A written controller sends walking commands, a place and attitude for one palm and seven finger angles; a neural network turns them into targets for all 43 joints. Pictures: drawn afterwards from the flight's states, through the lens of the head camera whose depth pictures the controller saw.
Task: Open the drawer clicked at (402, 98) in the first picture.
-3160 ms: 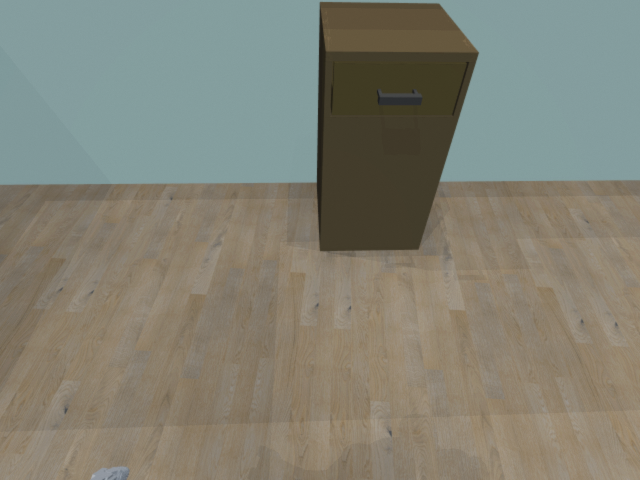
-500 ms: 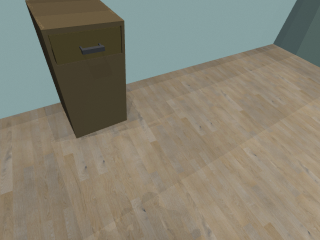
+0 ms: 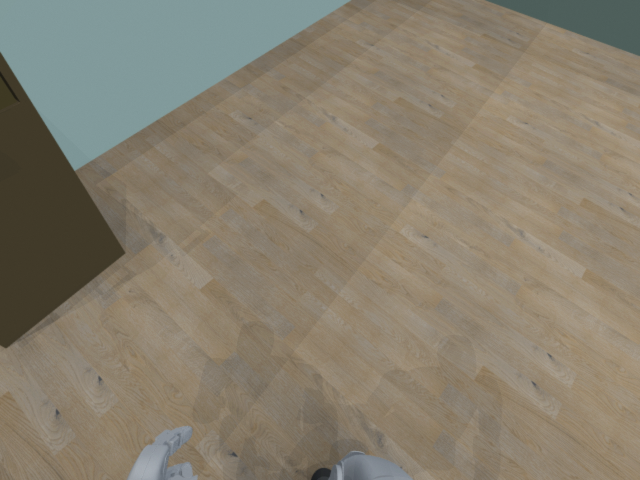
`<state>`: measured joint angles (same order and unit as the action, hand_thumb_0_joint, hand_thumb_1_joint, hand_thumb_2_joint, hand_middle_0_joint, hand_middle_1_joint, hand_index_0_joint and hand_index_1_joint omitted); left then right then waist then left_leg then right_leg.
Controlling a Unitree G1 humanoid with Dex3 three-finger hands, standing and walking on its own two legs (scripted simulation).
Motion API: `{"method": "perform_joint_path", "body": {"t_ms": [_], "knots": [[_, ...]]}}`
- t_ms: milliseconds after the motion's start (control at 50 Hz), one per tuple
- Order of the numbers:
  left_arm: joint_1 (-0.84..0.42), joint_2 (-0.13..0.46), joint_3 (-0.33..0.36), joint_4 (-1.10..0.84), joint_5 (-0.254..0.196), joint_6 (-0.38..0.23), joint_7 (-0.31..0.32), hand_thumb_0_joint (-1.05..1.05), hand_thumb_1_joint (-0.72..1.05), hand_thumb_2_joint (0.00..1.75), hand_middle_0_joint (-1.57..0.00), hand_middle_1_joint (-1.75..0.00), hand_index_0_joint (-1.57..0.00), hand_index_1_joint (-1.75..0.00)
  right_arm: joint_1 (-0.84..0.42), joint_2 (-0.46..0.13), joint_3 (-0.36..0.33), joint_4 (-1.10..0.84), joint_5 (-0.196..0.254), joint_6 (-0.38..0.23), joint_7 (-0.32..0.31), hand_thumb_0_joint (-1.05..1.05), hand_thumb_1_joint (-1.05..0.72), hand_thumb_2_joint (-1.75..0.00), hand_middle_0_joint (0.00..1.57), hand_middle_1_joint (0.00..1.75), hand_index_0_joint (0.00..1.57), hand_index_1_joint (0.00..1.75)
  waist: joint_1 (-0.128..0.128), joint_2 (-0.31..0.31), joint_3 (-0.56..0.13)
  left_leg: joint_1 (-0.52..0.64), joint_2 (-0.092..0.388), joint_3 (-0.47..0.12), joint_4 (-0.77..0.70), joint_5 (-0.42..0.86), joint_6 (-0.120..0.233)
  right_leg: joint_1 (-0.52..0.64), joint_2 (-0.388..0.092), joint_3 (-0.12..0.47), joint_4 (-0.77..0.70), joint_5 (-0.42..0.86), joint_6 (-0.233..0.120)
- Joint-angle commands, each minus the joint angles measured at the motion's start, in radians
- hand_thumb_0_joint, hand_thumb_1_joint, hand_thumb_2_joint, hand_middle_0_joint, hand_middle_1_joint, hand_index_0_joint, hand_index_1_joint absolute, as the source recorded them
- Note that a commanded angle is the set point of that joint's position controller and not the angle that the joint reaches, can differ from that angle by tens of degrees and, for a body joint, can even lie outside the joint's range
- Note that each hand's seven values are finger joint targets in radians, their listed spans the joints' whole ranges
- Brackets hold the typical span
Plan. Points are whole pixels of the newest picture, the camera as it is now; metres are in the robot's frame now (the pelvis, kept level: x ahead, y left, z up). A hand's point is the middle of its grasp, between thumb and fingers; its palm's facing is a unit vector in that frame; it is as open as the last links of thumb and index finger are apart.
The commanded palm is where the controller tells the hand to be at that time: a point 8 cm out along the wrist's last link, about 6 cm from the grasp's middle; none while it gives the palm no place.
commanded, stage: walk to a spot facing it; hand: left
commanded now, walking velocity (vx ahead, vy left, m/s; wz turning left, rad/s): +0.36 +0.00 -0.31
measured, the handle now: out of the picture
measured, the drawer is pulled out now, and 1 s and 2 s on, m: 0.00 0.00 0.00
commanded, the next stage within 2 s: turn to face it in 0.70 s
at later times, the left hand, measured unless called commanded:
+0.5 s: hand (151, 404) +0.23 +0.24 -0.16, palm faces -0.09 -0.98 -0.17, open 7.4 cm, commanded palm none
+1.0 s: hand (277, 226) +0.55 +0.07 -0.13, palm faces -0.40 -0.88 -0.25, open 7.4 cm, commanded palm none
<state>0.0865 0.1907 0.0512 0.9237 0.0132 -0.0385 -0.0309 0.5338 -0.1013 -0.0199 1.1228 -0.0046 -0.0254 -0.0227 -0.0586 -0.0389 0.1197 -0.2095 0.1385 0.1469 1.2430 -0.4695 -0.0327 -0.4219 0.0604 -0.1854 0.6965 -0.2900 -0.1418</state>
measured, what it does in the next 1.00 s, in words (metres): walks ahead, turning right: left foot, then right foot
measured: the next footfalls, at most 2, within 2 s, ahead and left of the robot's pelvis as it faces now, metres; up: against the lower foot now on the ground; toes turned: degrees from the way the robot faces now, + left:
left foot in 0.40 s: +0.34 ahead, +0.15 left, +0.00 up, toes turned +1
right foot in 0.86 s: +0.42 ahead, -0.16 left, +0.00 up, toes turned -33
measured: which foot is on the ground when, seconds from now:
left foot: up 0.00-0.38, down 0.40-0.86, up 0.88-1.00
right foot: down 0.00-0.40, up 0.42-0.84, down 0.86-1.00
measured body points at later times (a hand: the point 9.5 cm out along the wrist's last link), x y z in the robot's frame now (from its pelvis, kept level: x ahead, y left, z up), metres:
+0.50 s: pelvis +0.23 +0.05 +0.02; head +0.25 +0.07 +0.47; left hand +0.24 +0.29 -0.15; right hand +0.33 -0.19 -0.10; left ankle +0.30 +0.15 -0.71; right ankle +0.10 -0.04 -0.61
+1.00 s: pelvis +0.36 -0.04 +0.01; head +0.39 -0.08 +0.46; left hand +0.57 +0.12 -0.11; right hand +0.25 -0.25 -0.15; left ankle +0.34 +0.12 -0.63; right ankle +0.39 -0.14 -0.71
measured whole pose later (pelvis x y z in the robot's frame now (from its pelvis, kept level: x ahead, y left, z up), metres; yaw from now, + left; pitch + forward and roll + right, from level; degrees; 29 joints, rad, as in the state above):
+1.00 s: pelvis +0.36 -0.04 +0.01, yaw -23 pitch +0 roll +0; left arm 0.10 0.17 0.05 0.96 0.02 -0.03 0.01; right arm 0.31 -0.19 -0.05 1.05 -0.01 0.02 -0.02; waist -0.06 0.05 0.09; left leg -0.38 0.13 0.07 1.16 -0.49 -0.05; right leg -0.38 -0.04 -0.19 0.63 -0.25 -0.08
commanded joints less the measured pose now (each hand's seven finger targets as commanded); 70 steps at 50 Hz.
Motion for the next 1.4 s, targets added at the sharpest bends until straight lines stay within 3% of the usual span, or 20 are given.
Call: {"method": "perform_joint_path", "body": {"t_ms": [0,80,280,340,360,380,400,460,540,740,800,820,840,860,980,1240,1260,1300,1320,1380], "knots": [[0.211,0.173,0.045,0.019,-0.008,-0.013,0.041,0.0,0.9,0.9,-0.2,-0.3,-0.2,-0.3,-0.146,-0.14,-0.036,-0.163,-0.014,-0.039,-0.001,0.0,-0.9,-0.9,0.2,0.3,0.2,0.3,0.092,0.106,-0.131,-0.428,0.066,-0.139,0.172,0.117,-0.007,0.32,-0.396,0.503,-0.398,0.329,-0.108],[0.147,0.131,0.031,0.029,0.011,-0.036,0.039,0.0,0.9,0.9,-0.2,-0.3,-0.2,-0.3,-0.08,-0.084,-0.035,-0.144,-0.021,-0.001,0.008,0.0,-0.9,-0.9,0.2,0.3,0.2,0.3,-0.002,0.03,-0.069,-0.322,0.058,-0.099,-0.048,0.169,-0.026,0.085,-0.273,0.294,-0.433,0.383,-0.067],[0.304,0.147,0.032,0.065,0.009,-0.039,0.041,0.0,0.9,0.9,-0.2,-0.3,-0.2,-0.3,-0.429,-0.122,-0.034,-0.262,-0.021,-0.036,0.044,0.0,-0.9,-0.9,0.2,0.3,0.2,0.3,0.103,-0.103,-0.076,-0.315,-0.038,-0.03,-0.553,0.272,-0.005,0.335,-0.236,0.347,-0.333,0.546,-0.027],[0.27,0.165,0.041,0.052,0.001,-0.037,0.043,0.0,0.9,0.9,-0.2,-0.3,-0.2,-0.3,-0.244,-0.184,-0.055,-0.206,-0.028,-0.051,0.025,0.0,-0.9,-0.9,0.2,0.3,0.2,0.3,-0.001,-0.023,-0.179,0.069,-0.084,-0.007,-0.75,0.341,0.022,0.252,-0.192,0.316,-0.063,0.654,0.018],[0.276,0.128,0.04,0.036,-0.01,-0.036,0.037,0.0,0.9,0.9,-0.2,-0.3,-0.2,-0.3,-0.099,-0.281,-0.078,-0.169,-0.039,-0.058,0.013,0.0,-0.9,-0.9,0.2,0.3,0.2,0.3,-0.057,0.119,-0.291,0.345,0.094,-0.209,-0.779,0.416,0.077,0.067,-0.108,0.257,0.174,0.43,0.069],[0.314,0.077,0.028,0.024,-0.019,-0.04,0.025,0.0,0.9,0.9,-0.2,-0.3,-0.2,-0.3,-0.007,-0.377,-0.098,-0.149,-0.042,-0.056,0.011,0.0,-0.9,-0.9,0.2,0.3,0.2,0.3,-0.06,0.36,-0.383,0.533,0.391,-0.539,-0.85,0.515,0.195,-0.17,-0.005,0.156,0.518,-0.251,0.11],[0.27,0.114,0.034,0.016,-0.006,-0.039,0.03,0.0,0.9,0.9,-0.2,-0.3,-0.2,-0.3,-0.032,-0.34,-0.082,-0.155,-0.028,-0.046,0.011,0.0,-0.9,-0.9,0.2,0.3,0.2,0.3,-0.061,0.232,-0.334,0.438,0.423,-0.555,-0.913,0.398,0.231,-0.212,-0.057,0.223,0.644,-0.277,0.099],[0.189,0.084,0.045,0.016,0.011,-0.01,0.006,0.0,0.9,0.9,-0.2,-0.3,-0.2,-0.3,-0.223,-0.197,-0.048,-0.189,-0.024,-0.055,0.005,0.0,-0.9,-0.9,0.2,0.3,0.2,0.3,0.014,0.156,-0.072,0.091,0.303,-0.295,-1.009,0.248,0.137,-0.231,-0.16,0.214,0.656,-0.071,0.125],[0.256,0.025,0.048,0.023,0.018,0.044,-0.005,0.0,0.9,0.9,-0.2,-0.3,-0.2,-0.3,-0.261,-0.172,-0.046,-0.179,-0.019,-0.064,-0.002,0.0,-0.9,-0.9,0.2,0.3,0.2,0.3,0.081,0.182,-0.047,-0.042,0.236,-0.054,-1.039,0.269,0.11,-0.169,-0.186,0.174,0.564,0.027,0.151],[0.082,0.012,0.046,-0.052,0.015,0.053,-0.01,0.0,0.9,0.9,-0.2,-0.3,-0.2,-0.3,-0.199,-0.233,-0.083,-0.154,-0.023,-0.027,0.002,0.0,-0.9,-0.9,0.2,0.3,0.2,0.3,0.029,0.222,-0.056,0.119,0.23,0.157,-0.873,0.629,0.11,-0.097,-0.141,0.042,0.049,0.089,0.169],[0.216,0.052,0.047,-0.014,0.02,0.029,0.003,0.0,0.9,0.9,-0.2,-0.3,-0.2,-0.3,-0.208,-0.249,-0.082,-0.155,-0.02,-0.015,0.005,0.0,-0.9,-0.9,0.2,0.3,0.2,0.3,0.1,0.167,-0.154,0.104,0.214,0.168,-0.611,0.734,0.068,0.17,-0.086,0.013,-0.124,0.148,0.138],[0.31,0.123,0.057,0.019,0.027,0.01,0.016,0.0,0.9,0.9,-0.2,-0.3,-0.2,-0.3,-0.172,-0.213,-0.068,-0.15,-0.015,-0.012,0.014,0.0,-0.9,-0.9,0.2,0.3,0.2,0.3,0.138,0.01,-0.233,-0.038,0.155,0.17,-0.406,0.573,0.027,0.391,-0.155,0.096,-0.191,0.358,0.117],[0.385,0.236,0.08,0.043,0.028,-0.007,0.032,0.0,0.9,0.9,-0.2,-0.3,-0.2,-0.3,-0.14,-0.123,-0.046,-0.17,-0.004,-0.012,0.016,0.0,-0.9,-0.9,0.2,0.3,0.2,0.3,0.157,-0.277,-0.36,-0.295,-0.012,0.134,-0.11,-0.1,-0.022,0.598,-0.457,0.479,-0.211,0.766,0.005],[0.394,0.258,0.069,0.05,-0.001,-0.005,0.04,0.0,0.9,0.9,-0.2,-0.3,-0.2,-0.3,-0.151,-0.143,-0.042,-0.179,0.006,0.007,0.001,0.0,-0.9,-0.9,0.2,0.3,0.2,0.3,0.146,-0.216,-0.438,-0.246,-0.022,-0.06,-0.03,-0.196,-0.011,0.55,-0.51,0.474,-0.259,0.881,-0.06],[0.074,0.107,0.014,-0.004,0.005,0.004,0.065,0.0,0.9,0.9,-0.2,-0.3,-0.2,-0.3,-0.13,-0.119,-0.033,-0.099,-0.009,0.048,0.002,0.0,-0.9,-0.9,0.2,0.3,0.2,0.3,0.03,-0.062,-0.186,-0.215,0.001,-0.124,-0.074,0.041,-0.02,0.202,-0.413,0.171,-0.363,0.541,0.006],[0.077,0.137,0.051,-0.025,0.012,0.044,0.072,0.0,0.9,0.9,-0.2,-0.3,-0.2,-0.3,-0.209,-0.116,-0.056,-0.189,-0.017,0.056,0.033,0.0,-0.9,-0.9,0.2,0.3,0.2,0.3,0.038,-0.053,-0.141,-0.118,-0.029,-0.007,-0.577,0.15,-0.005,0.184,-0.449,0.012,-0.247,0.176,0.051],[0.078,0.126,0.05,-0.033,0.004,0.05,0.068,0.0,0.9,0.9,-0.2,-0.3,-0.2,-0.3,-0.173,-0.142,-0.063,-0.182,-0.019,0.05,0.035,0.0,-0.9,-0.9,0.2,0.3,0.2,0.3,0.02,0.039,-0.155,-0.035,-0.029,-0.03,-0.694,0.25,0.007,0.131,-0.413,-0.017,-0.151,0.113,0.089],[0.035,0.046,0.037,-0.102,-0.005,0.064,0.056,0.0,0.9,0.9,-0.2,-0.3,-0.2,-0.3,-0.108,-0.301,-0.097,-0.198,-0.03,0.038,0.023,0.0,-0.9,-0.9,0.2,0.3,0.2,0.3,-0.029,0.458,-0.119,0.03,0.305,-0.563,-0.961,0.597,0.206,-0.177,-0.175,-0.029,0.273,-0.375,0.22],[-0.026,0.075,0.035,-0.127,0.006,0.066,0.052,0.0,0.9,0.9,-0.2,-0.3,-0.2,-0.3,-0.106,-0.312,-0.098,-0.193,-0.03,0.04,0.018,0.0,-0.9,-0.9,0.2,0.3,0.2,0.3,-0.031,0.306,-0.124,-0.006,0.326,-0.537,-0.976,0.508,0.246,-0.16,-0.179,0.088,0.418,-0.321,0.2],[0.019,0.079,0.051,-0.083,0.01,0.063,0.041,0.0,0.9,0.9,-0.2,-0.3,-0.2,-0.3,-0.247,-0.263,-0.081,-0.225,-0.023,0.024,0.001,0.0,-0.9,-0.9,0.2,0.3,0.2,0.3,0.028,0.226,-0.173,0.054,0.181,-0.396,-0.917,0.546,0.182,-0.223,-0.18,0.164,0.515,-0.123,0.213]]}}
